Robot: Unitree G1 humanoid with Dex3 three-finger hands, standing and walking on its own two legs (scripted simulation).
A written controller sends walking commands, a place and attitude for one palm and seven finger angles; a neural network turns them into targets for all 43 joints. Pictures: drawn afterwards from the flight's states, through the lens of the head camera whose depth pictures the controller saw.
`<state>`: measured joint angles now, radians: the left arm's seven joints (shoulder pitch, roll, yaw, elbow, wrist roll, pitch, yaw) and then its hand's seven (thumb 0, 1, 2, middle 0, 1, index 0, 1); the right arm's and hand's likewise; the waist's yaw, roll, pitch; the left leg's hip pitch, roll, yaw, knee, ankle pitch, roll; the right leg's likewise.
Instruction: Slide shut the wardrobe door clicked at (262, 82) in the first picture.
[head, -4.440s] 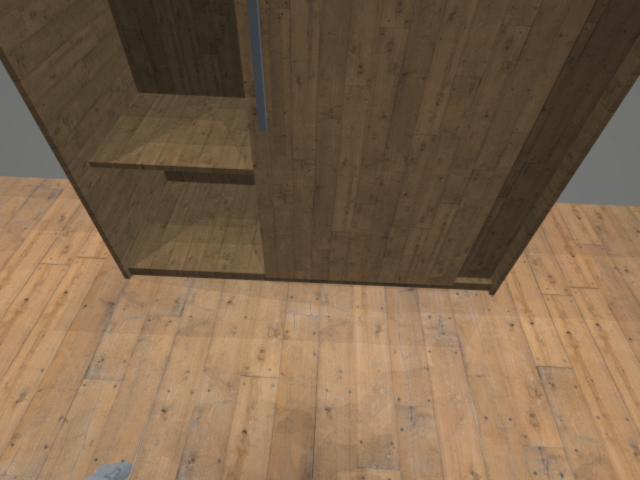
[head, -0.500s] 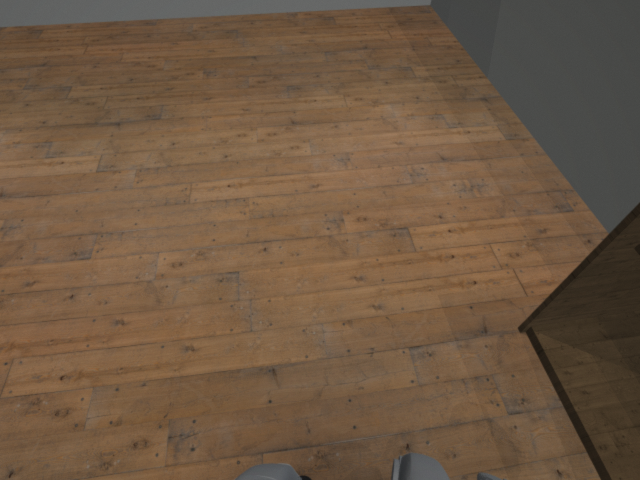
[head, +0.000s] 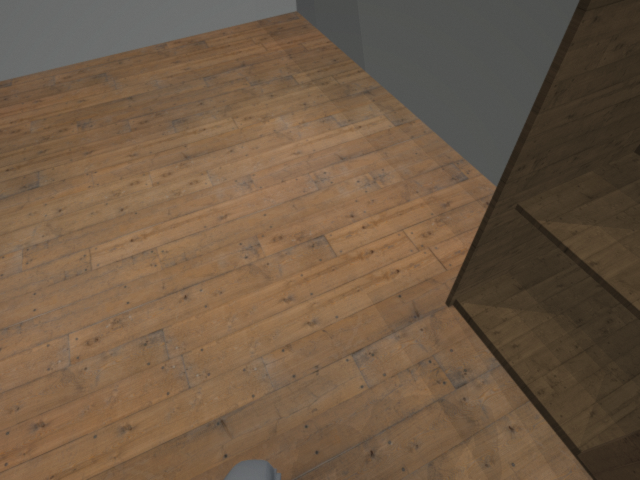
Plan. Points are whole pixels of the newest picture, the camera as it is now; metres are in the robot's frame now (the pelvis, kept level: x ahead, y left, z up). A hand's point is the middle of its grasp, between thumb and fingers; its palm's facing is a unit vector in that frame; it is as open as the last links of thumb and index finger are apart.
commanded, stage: turn to face it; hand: right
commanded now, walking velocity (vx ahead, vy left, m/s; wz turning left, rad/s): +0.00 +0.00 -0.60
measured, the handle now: out of the picture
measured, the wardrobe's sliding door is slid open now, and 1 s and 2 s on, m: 0.53 0.53 0.53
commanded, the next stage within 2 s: take the last steps up to it in 1.58 s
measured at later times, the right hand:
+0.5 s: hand out of the picture +0.01 -0.14 -0.15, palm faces +0.33 +0.91 -0.27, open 7.4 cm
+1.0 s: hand out of the picture -0.09 -0.21 -0.16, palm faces +0.62 +0.73 -0.28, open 7.4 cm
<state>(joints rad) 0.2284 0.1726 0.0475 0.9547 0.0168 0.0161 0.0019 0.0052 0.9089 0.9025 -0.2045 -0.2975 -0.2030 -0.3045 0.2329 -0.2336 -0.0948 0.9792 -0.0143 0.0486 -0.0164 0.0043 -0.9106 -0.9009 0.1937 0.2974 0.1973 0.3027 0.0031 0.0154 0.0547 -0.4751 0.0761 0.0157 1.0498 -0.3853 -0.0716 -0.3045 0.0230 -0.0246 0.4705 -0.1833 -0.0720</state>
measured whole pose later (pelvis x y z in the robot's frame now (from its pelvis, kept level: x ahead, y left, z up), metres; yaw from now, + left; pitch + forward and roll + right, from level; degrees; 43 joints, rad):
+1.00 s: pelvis -0.03 +0.03 +0.00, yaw -37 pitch +0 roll +0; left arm 0.17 0.23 0.05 0.90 0.02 0.03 -0.01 0.01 0.90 0.90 -0.20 -0.30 -0.20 -0.30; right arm 0.17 -0.27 -0.08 0.89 -0.01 0.06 -0.01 0.01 -0.91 -0.90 0.19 0.30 0.20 0.30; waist 0.00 0.01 0.08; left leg -0.46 0.09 0.01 0.96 -0.42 -0.09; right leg -0.25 0.05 0.04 0.50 -0.25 -0.04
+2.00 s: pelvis -0.02 +0.03 -0.01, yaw -60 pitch -1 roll -1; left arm 0.30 0.19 0.04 1.04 0.02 0.00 0.01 0.00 0.92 0.90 -0.21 -0.30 -0.20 -0.30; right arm 0.28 -0.18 -0.03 1.01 -0.03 0.00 0.01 0.00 -0.91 -0.90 0.19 0.30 0.20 0.30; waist 0.01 -0.01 0.00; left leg -0.23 0.05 0.08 0.55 -0.33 -0.01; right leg -0.18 0.03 -0.02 0.52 -0.32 -0.03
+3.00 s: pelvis +0.08 -0.20 -0.01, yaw -62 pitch +0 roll -1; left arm 0.24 0.16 0.06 1.08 0.00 0.04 0.03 0.01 0.91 0.90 -0.20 -0.30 -0.20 -0.30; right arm 0.12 -0.13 -0.03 1.00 -0.02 0.00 -0.03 0.00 -0.91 -0.90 0.20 0.30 0.20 0.30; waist 0.02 -0.03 0.10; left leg -0.35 0.07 0.10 0.56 -0.20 0.02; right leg -0.33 0.00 -0.04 0.93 -0.55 0.03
